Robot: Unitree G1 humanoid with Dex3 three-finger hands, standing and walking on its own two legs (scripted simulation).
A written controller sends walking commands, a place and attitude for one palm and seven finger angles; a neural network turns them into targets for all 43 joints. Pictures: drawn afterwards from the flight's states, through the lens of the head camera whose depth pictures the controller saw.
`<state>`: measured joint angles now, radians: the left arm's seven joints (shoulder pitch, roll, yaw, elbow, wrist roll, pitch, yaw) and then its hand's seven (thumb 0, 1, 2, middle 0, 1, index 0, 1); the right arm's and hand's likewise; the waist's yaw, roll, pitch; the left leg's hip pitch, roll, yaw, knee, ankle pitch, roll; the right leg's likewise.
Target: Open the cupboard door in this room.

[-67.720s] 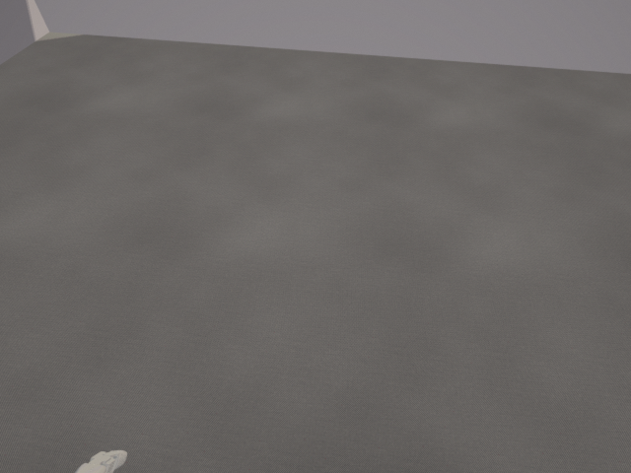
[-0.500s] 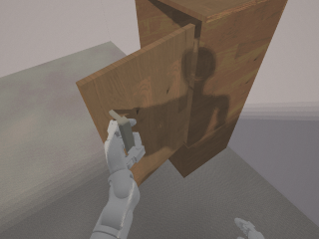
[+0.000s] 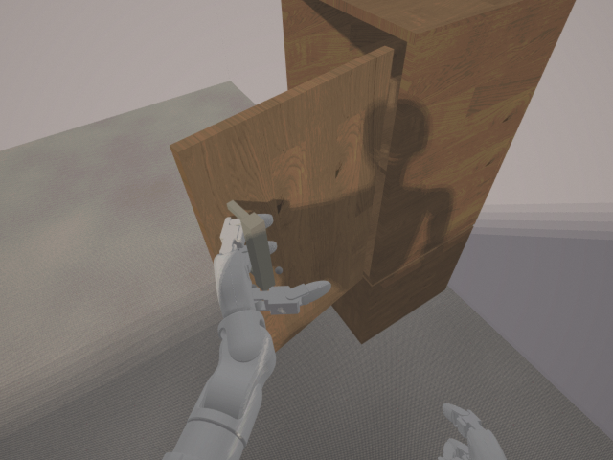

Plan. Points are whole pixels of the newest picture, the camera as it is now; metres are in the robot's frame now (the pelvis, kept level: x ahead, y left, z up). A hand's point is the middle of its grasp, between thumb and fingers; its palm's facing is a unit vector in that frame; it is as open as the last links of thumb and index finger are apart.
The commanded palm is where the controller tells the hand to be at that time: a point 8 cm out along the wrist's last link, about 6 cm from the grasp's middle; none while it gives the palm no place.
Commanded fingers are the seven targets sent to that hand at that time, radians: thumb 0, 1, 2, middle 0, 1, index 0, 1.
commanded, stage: open thumb and fingers to let go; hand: left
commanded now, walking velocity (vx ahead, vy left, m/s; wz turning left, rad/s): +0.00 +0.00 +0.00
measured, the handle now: (250, 247) +0.38 +0.10 +0.08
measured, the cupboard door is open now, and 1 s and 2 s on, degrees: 100 100 100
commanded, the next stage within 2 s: slide the hand sideways off the handle in 0.32 s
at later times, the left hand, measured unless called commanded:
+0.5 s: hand (278, 277) +0.33 +0.06 +0.08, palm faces +0.15 -0.99 -0.05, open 15.4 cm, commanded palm +0.30 +0.10 +0.07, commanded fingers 0.00 -0.50 0.30 -0.15 -0.30 -0.15 -0.30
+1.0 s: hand (255, 309) +0.29 +0.08 +0.07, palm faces -0.18 -0.98 +0.00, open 16.3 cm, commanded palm +0.26 +0.14 +0.07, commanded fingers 0.00 -0.50 0.30 -0.15 -0.30 -0.15 -0.30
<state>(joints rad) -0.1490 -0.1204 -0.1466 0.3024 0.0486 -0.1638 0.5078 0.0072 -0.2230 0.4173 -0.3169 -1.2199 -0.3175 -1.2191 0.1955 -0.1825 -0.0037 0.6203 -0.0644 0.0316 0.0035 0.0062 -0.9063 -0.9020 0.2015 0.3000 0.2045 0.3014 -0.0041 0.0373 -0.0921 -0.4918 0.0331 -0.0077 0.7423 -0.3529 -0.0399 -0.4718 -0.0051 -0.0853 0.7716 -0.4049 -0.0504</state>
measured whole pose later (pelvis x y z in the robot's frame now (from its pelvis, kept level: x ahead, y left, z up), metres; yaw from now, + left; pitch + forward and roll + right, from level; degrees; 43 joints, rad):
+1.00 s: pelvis -0.01 +0.03 +0.00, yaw -2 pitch +5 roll +0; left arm 0.01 0.07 -0.14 0.15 -0.09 -0.21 -0.01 -0.01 -0.50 0.30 -0.14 -0.30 -0.15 -0.30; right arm 0.24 -0.20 0.03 0.54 0.01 -0.05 0.01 0.01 -0.91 -0.90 0.20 0.30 0.20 0.30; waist -0.01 0.03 -0.06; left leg -0.49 0.02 0.03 0.77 -0.37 0.00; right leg -0.48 -0.02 -0.04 0.79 -0.40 -0.02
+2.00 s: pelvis +0.01 +0.02 -0.01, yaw +0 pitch +5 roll +0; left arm 0.41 0.21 0.08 -0.24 -0.24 -0.17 -0.22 -0.01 -0.50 0.30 -0.15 -0.30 -0.16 -0.30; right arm 0.28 -0.23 0.04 0.51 0.03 -0.18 -0.06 0.01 -0.90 -0.90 0.20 0.30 0.21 0.30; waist 0.00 0.06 -0.09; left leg -0.50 0.03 -0.01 0.82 -0.41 -0.02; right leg -0.46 0.00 -0.08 0.81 -0.44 -0.03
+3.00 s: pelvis +0.03 +0.03 +0.03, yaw -2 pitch -4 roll +0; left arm 0.45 0.34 0.34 -0.37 -0.05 -0.08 0.11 0.01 0.72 0.82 -0.20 -0.30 -0.21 -0.30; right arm 0.19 -0.22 0.02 0.65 -0.01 -0.10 -0.07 0.01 -0.90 -0.90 0.20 0.30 0.21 0.30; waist 0.07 0.06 0.02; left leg -0.07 0.02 0.04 0.40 -0.25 0.00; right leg -0.04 -0.01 -0.03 0.36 -0.25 0.00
